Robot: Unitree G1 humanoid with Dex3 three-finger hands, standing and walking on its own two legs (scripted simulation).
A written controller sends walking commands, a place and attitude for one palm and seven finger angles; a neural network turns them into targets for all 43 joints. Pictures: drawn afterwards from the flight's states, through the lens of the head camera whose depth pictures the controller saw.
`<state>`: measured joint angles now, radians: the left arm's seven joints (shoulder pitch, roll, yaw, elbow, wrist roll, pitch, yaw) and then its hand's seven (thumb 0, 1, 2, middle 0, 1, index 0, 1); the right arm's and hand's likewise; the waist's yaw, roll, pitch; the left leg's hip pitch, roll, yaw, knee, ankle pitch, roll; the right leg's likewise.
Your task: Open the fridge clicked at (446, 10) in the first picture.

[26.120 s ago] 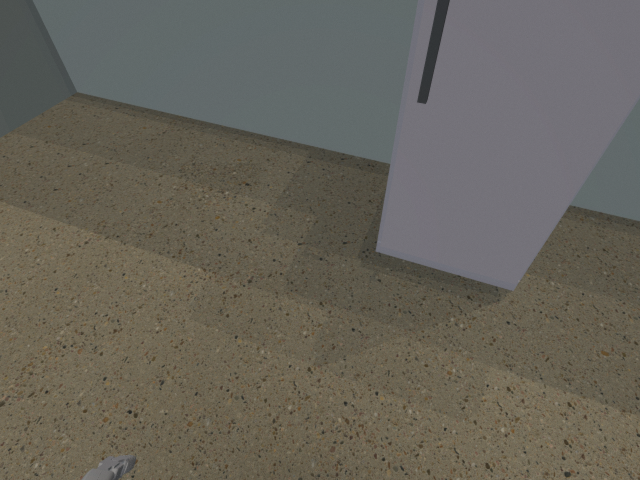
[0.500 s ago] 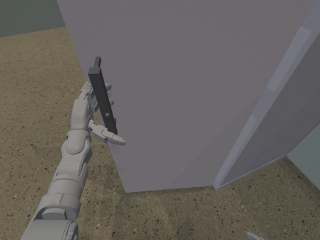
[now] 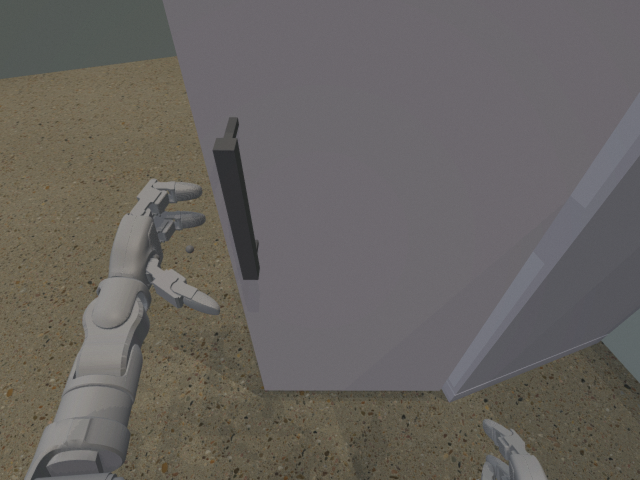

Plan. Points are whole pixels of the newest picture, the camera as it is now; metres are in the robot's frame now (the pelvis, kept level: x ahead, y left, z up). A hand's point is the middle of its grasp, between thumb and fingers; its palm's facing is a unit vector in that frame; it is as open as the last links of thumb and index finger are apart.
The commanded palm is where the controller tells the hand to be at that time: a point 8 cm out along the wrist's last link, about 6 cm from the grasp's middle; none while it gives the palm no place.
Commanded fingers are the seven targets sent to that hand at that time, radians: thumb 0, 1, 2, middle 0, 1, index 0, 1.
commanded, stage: slip the hand off the handle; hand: left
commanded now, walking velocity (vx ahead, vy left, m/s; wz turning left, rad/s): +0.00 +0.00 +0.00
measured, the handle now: (243, 207) +0.43 +0.14 +0.11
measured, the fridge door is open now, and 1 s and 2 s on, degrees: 70 70 70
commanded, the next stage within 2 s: draw the hand back to the body in 0.70 s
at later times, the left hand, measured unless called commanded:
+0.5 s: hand (179, 304) +0.28 +0.18 +0.11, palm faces +0.06 -0.99 -0.15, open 14.7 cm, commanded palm +0.24 +0.23 +0.11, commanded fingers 0.00 -0.55 0.20 -0.25 -1.15 -0.25 -1.15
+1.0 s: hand (161, 316) +0.25 +0.18 +0.13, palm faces +0.31 -0.95 +0.03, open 14.7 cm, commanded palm +0.20 +0.22 +0.13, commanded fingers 0.00 -0.55 0.20 -0.25 -1.15 -0.25 -1.15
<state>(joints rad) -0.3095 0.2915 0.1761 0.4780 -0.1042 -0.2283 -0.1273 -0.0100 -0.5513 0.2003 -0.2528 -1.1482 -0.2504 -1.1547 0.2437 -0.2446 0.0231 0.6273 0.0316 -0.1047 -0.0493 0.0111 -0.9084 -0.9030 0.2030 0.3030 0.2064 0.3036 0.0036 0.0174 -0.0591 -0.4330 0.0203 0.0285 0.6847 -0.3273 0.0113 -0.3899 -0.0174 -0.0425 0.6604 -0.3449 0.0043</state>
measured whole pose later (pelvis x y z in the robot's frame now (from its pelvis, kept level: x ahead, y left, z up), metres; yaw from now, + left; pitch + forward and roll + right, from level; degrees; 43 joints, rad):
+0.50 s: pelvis -0.01 +0.00 +0.00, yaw +0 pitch +2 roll -1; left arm 0.02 0.24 0.11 0.10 -0.12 -0.22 -0.09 -0.01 -0.55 0.20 -0.25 -1.15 -0.25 -1.15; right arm 0.25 -0.24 0.03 0.60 0.02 -0.16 -0.05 0.01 -0.91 -0.90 0.20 0.30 0.21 0.30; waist 0.02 0.03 -0.05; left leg -0.41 0.02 0.03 0.70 -0.32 0.02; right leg -0.36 -0.02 -0.04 0.68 -0.34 0.01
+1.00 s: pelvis +0.00 -0.01 +0.00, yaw +2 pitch +0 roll +0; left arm 0.17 0.13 0.13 -0.15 -0.20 0.01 0.08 -0.01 -0.55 0.20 -0.25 -1.15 -0.25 -1.15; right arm 0.24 -0.23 0.05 0.63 0.02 -0.19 -0.07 0.02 -0.91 -0.90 0.20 0.30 0.21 0.30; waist 0.06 0.04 -0.06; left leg -0.34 0.02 0.00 0.65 -0.31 0.00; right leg -0.29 -0.02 -0.07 0.63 -0.35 -0.01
